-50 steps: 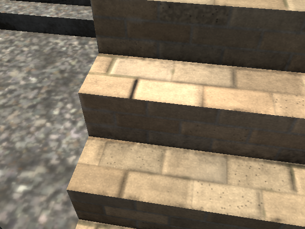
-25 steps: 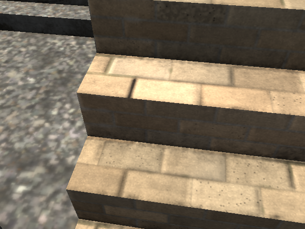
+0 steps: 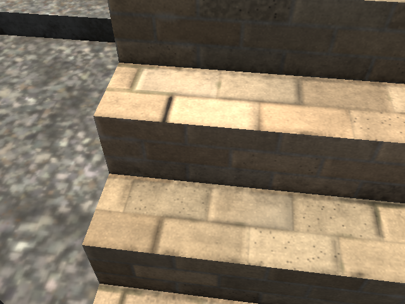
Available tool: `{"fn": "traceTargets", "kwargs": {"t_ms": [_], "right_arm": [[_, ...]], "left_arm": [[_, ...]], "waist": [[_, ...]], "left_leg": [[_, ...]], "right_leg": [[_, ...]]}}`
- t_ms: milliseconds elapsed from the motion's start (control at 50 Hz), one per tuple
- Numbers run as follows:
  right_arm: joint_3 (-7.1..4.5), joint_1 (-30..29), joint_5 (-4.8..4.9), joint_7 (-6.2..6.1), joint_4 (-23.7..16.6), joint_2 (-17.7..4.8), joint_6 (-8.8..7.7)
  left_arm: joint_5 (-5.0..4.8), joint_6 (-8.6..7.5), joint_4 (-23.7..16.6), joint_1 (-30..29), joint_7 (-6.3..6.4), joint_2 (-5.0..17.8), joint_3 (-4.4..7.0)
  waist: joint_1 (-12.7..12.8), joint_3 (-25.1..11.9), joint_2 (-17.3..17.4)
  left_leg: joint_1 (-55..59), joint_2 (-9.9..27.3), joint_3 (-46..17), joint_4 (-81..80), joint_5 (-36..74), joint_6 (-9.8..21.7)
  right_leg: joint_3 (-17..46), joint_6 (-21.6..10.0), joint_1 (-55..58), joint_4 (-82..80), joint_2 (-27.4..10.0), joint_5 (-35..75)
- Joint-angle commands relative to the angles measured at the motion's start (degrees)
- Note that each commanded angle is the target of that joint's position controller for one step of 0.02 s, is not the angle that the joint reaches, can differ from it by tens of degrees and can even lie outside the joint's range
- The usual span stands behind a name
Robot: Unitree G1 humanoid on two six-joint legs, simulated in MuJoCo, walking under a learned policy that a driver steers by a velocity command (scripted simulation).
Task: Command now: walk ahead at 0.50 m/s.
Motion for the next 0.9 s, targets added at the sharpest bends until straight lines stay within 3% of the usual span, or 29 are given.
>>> {"fn": "traceTargets", "kwargs": {"t_ms": [20,200,620,680,700,720,780,800,820,860,900], "right_arm": [[-1.05,-2.6,0.01,-0.14,-3.4,-6.5,-0.75],[-0.94,0.1,0.01,-0.14,-2.6,-7.6,-0.54],[-1.51,5.4,0.34,-0.80,0.0,-8.0,1.99],[-2.07,5.9,-0.05,-1.18,-0.4,-8.4,2.59],[-3.68,6.2,0.53,-0.29,-0.5,-9.9,1.23],[-4.15,4.7,0.97,0.34,-0.5,-10.6,0.40],[-4.75,4.9,0.74,1.08,0.4,-8.4,-0.46],[-3.07,4.7,-0.44,-0.38,0.4,-5.9,1.76],[-2.65,5.9,-0.74,-0.93,0.4,-4.8,2.88],[-2.36,5.2,-0.92,-1.13,-0.2,-6.0,3.58],[-2.18,4.7,-0.71,-1.01,-0.6,-6.6,3.09]], "left_arm": [[-0.01,-0.58,-2.1,-0.6,0.11,6.1,0.99],[-0.11,-0.18,-0.3,0.6,-0.07,7.4,1.05],[-0.33,1.98,2.6,4.3,0.30,7.4,1.79],[-0.41,1.99,1.7,4.0,0.63,7.0,1.51],[-0.10,2.67,2.7,7.9,0.02,10.5,3.33],[0.26,3.44,2.1,7.4,0.17,10.3,3.65],[0.31,4.81,1.0,7.7,1.13,8.1,4.00],[-0.40,3.17,0.5,4.8,1.19,4.5,2.11],[-0.53,2.44,0.6,5.0,1.21,3.5,1.53],[-0.18,1.76,0.3,4.4,1.11,4.4,1.04],[0.02,1.34,-0.2,4.1,1.02,5.3,0.72]], "waist": [[0.2,-1.4,0.0],[0.0,-0.9,0.0],[-0.4,1.3,-0.1],[-0.7,1.8,-0.7],[0.2,-2.8,-0.3],[0.7,-0.6,1.6],[0.6,0.3,0.8],[-0.7,3.6,0.2],[-1.2,2.9,-1.1],[-1.3,4.2,-0.9],[-1.1,4.0,-1.0]], "left_leg": [[3.4,4.8,-3.6,-0.4,10.0,1.4],[3.9,4.9,-3.4,1.1,11.3,1.6],[2.0,4.8,-3.1,4.7,8.5,2.0],[1.1,4.4,-3.3,5.3,6.2,1.9],[2.1,3.5,-3.7,3.5,9.0,1.5],[1.0,3.4,-3.3,3.3,10.8,1.4],[0.3,3.5,-3.3,2.9,10.0,1.2],[1.0,4.2,-2.8,3.7,5.2,1.4],[2.1,4.1,-3.3,2.5,1.7,1.6],[2.0,3.9,-3.4,1.3,0.2,1.9],[1.9,3.9,-3.5,1.0,1.7,2.2]], "right_leg": [[4.3,2.3,-3.4,-0.2,-10.1,22.6],[3.7,2.6,-4.1,1.4,-10.0,23.4],[4.3,2.6,-7.2,4.8,-9.7,22.0],[4.1,2.3,-8.1,5.9,-9.6,21.4],[4.1,2.3,-4.9,5.5,-7.8,21.4],[3.8,2.4,-5.2,5.4,-7.7,20.9],[4.1,2.0,-5.5,5.0,-7.9,20.4],[3.9,1.8,-9.4,4.1,-9.4,16.4],[4.4,1.8,-10.7,2.5,-9.2,11.6],[5.0,1.6,-12.3,0.3,-8.7,4.2],[5.1,1.5,-11.6,-0.3,-8.8,5.2]]}}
